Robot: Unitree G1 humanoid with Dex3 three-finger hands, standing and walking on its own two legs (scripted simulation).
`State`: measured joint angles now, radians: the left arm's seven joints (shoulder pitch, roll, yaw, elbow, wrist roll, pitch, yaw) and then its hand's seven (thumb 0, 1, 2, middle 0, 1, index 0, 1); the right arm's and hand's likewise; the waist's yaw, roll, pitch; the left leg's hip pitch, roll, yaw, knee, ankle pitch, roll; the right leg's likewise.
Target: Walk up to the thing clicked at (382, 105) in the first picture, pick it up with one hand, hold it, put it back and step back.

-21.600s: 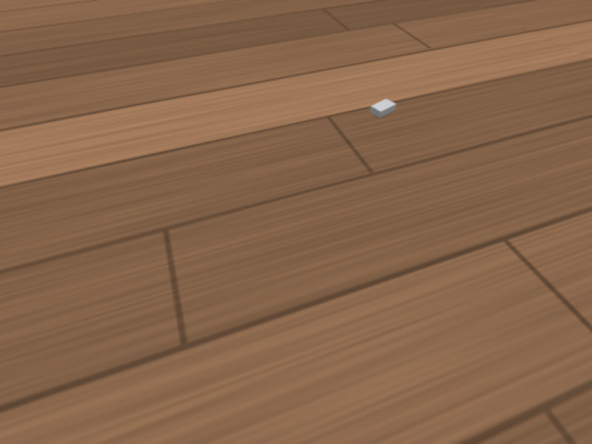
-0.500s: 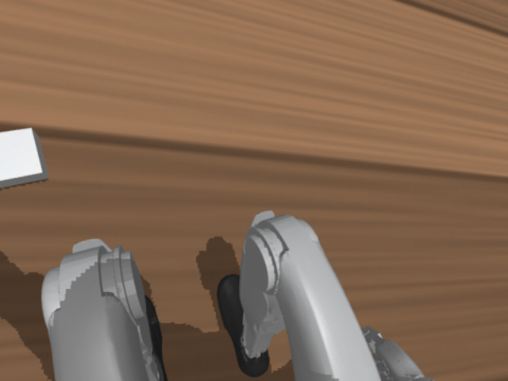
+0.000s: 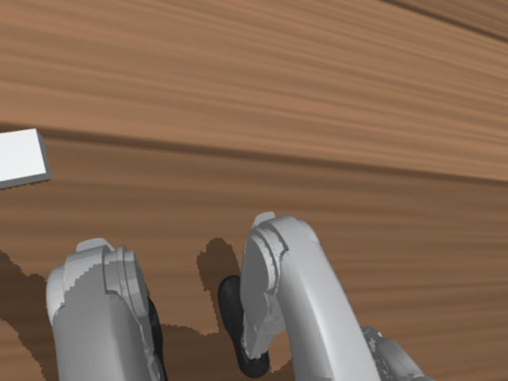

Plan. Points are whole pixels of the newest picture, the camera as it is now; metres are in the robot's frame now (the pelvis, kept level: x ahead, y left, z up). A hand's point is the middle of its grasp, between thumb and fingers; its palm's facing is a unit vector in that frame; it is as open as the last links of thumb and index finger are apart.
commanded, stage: rise first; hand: left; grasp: from above
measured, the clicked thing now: out of the picture +0.47 +0.37 -0.30
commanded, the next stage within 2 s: approach in 0.58 s
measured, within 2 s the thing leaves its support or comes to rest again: neither
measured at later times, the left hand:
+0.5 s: hand out of the picture +0.43 +0.39 -0.17, palm faces -0.41 -0.13 -0.90, open 14.2 cm
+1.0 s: hand out of the picture +0.46 +0.35 -0.18, palm faces -0.41 -0.11 -0.91, open 14.3 cm
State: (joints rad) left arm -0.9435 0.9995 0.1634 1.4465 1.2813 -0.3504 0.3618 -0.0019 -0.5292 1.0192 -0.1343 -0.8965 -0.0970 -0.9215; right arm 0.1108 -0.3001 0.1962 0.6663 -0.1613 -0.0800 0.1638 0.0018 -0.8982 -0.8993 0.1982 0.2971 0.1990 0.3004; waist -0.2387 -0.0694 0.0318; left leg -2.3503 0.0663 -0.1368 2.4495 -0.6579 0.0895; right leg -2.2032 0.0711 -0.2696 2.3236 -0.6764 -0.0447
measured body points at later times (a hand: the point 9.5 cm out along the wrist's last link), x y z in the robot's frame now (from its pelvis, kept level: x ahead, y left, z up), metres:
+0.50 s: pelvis +0.00 +0.00 +0.00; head +0.24 +0.12 +0.36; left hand +0.45 +0.40 -0.12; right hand +0.09 -0.26 -0.08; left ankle +0.08 +0.11 -0.29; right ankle +0.10 -0.09 -0.29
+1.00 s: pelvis +0.00 +0.00 +0.00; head +0.25 +0.12 +0.36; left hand +0.48 +0.35 -0.13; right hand +0.08 -0.26 -0.08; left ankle +0.08 +0.11 -0.29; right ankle +0.10 -0.09 -0.29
